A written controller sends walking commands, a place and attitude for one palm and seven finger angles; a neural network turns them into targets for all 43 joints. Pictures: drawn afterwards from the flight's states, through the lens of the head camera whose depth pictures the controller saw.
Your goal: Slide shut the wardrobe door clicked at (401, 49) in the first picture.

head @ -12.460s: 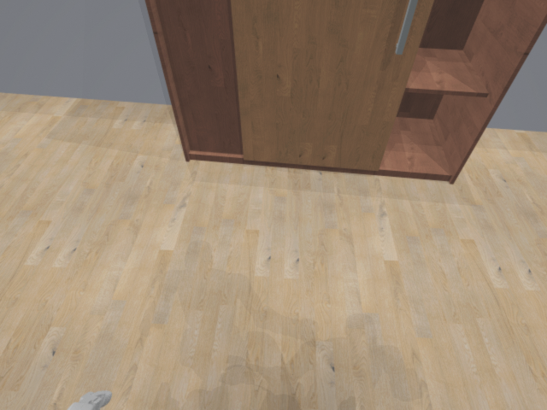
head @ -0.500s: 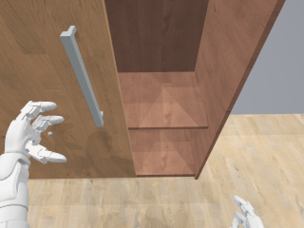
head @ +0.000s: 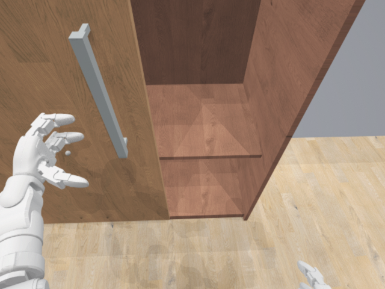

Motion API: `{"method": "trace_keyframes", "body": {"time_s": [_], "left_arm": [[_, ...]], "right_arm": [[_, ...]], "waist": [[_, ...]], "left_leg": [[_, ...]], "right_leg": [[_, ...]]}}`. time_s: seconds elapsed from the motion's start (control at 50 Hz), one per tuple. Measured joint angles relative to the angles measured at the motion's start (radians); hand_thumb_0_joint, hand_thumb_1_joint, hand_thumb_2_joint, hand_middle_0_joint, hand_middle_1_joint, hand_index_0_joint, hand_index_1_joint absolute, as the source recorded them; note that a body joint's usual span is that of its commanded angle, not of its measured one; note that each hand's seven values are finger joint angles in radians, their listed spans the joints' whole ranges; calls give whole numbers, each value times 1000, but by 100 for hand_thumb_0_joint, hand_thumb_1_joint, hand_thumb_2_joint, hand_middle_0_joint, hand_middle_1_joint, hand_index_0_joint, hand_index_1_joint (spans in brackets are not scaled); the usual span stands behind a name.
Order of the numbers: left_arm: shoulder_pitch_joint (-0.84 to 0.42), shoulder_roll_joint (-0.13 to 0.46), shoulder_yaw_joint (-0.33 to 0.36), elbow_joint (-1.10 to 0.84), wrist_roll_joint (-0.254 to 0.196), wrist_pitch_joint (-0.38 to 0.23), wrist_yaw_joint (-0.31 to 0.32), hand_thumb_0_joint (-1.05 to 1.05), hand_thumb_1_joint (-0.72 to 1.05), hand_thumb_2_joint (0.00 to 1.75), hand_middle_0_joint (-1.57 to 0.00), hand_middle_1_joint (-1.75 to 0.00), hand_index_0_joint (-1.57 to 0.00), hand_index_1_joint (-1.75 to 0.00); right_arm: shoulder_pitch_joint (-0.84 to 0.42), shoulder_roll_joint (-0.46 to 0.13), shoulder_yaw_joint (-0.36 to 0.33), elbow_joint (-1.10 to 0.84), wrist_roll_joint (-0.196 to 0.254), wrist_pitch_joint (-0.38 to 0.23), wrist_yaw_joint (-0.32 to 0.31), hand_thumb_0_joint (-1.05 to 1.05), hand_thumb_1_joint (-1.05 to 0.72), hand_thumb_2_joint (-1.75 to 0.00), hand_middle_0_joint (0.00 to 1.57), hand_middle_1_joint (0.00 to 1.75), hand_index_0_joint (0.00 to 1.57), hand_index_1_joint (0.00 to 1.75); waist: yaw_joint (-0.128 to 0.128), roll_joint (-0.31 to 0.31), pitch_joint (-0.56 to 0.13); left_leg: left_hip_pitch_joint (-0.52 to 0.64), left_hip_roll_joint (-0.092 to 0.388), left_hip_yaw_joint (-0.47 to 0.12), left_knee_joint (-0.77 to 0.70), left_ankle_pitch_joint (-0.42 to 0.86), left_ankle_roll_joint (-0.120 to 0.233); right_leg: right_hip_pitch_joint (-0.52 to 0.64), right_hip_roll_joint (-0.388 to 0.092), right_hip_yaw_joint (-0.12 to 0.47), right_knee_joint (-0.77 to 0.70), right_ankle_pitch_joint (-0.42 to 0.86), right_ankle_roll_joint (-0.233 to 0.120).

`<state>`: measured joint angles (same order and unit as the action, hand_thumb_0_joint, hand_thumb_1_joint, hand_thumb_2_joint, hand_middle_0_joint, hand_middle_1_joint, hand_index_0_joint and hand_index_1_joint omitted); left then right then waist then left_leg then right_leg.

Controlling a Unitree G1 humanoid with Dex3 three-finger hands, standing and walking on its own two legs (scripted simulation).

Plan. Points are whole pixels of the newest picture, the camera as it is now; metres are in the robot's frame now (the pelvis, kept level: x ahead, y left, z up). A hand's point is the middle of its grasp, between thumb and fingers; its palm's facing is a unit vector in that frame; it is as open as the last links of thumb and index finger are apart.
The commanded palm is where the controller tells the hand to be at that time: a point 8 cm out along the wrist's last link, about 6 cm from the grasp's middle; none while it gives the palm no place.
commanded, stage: move the hooked fingers beside the handle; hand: left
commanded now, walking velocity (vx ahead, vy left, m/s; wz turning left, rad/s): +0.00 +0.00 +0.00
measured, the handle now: (108, 104) +0.48 +0.22 +0.11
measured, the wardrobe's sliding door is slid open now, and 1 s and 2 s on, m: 0.39 0.39 0.39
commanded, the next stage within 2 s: feel for the door with the fingertips in 1.50 s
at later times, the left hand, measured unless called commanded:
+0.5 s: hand (74, 139) +0.39 +0.27 +0.09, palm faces +0.09 -1.00 -0.02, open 14.0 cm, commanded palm +0.37 +0.31 +0.08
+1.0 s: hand (80, 134) +0.41 +0.27 +0.09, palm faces +0.11 -0.99 -0.03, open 13.9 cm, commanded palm +0.38 +0.31 +0.08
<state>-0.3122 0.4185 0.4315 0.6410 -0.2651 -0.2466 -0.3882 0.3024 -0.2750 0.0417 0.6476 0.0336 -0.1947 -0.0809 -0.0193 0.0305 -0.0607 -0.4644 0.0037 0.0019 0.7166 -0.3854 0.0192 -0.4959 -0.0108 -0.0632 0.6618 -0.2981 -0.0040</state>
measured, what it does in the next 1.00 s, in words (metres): stands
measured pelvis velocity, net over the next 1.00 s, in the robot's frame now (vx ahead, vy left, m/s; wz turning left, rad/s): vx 0.00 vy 0.00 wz -0.02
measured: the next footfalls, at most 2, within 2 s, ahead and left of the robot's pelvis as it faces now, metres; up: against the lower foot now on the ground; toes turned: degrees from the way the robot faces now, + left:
none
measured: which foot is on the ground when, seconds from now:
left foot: down 0.00-1.00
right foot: down 0.00-1.00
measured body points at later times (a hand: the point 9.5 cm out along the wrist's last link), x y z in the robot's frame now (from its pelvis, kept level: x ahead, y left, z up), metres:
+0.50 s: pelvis +0.00 +0.01 +0.00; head +0.06 +0.01 +0.44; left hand +0.38 +0.32 +0.09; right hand +0.09 -0.26 -0.11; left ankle -0.02 +0.10 -0.72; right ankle +0.02 -0.12 -0.72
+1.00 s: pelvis +0.00 +0.00 -0.01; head +0.07 +0.01 +0.44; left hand +0.40 +0.32 +0.09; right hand +0.07 -0.26 -0.12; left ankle -0.02 +0.10 -0.72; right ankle +0.02 -0.12 -0.72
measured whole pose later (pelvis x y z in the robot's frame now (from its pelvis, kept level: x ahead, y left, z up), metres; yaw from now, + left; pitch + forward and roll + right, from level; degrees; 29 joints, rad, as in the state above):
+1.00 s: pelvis +0.00 +0.00 -0.01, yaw -1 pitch +12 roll -2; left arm -0.48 0.47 0.48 0.84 -0.21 -0.31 -0.36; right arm 0.36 -0.28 0.03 0.63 0.02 -0.05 -0.05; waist -0.06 0.03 -0.08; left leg -0.56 0.02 0.02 0.76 -0.41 0.02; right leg -0.59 0.00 -0.05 0.69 -0.30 0.00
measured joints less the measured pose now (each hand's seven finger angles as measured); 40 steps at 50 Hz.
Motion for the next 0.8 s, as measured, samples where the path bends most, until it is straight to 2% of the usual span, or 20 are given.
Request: {"method": "trace_keyframes", "body": {"time_s": [0.1, 0.28, 0.44, 0.54, 0.68, 0.8], "left_arm": [[-23, 7, 12, 24, 16, -4, 10, -1, -50, 30, -30, -120, -30, -120], [-58, 32, 32, 82, 16, -16, 0, -1, -50, 30, -30, -120, -30, -120], [-122, 42, 19, 135, 23, -36, -6, -1, -50, 30, -30, -120, -30, -120], [-157, 43, 9, 161, 39, -38, 8, -1, -50, 30, -30, -120, -30, -120], [-192, 57, 30, 204, 60, -52, 26, -1, -50, 30, -30, -120, -30, -120], [-207, 64, 31, 230, 57, -59, 24, -1, -50, 30, -30, -120, -30, -120]], "right_arm": [[5, 4, -1, -10, -4, 20, 8, 1, -90, -90, 21, 30, 20, 30], [24, 0, -4, -12, -4, 52, 12, 1, -90, -90, 21, 30, 20, 30], [32, -5, -9, -2, -4, 72, 11, 1, -90, -90, 21, 30, 20, 30], [35, -5, -11, -8, -6, 85, 17, 1, -90, -90, 21, 30, 20, 30], [43, 1, -9, -18, -11, 108, 25, 1, -90, -90, 21, 30, 20, 30], [57, 1, -9, -16, -9, 128, 30, 1, -90, -90, 21, 30, 20, 30]], "waist": [[-8, -3, -5], [-13, -6, -8], [-19, -9, -11], [-28, -8, -13], [-43, -8, -20], [-44, -5, -24]], "left_leg": [[-12, 2, 6, 3, -3, 2], [-32, 4, 7, 15, -11, 5], [-59, 3, 1, 31, -15, 6], [-72, 3, 3, 36, -16, 7], [-89, 8, 12, 43, -20, 6], [-98, 10, 14, 46, -22, 6]], "right_leg": [[-14, 2, 6, 1, 0, 2], [-31, 4, 7, 6, -2, 4], [-52, 3, 2, 13, -4, 6], [-65, 3, 4, 17, -3, 7], [-87, 8, 13, 25, -4, 7], [-97, 10, 15, 29, -5, 6]]}}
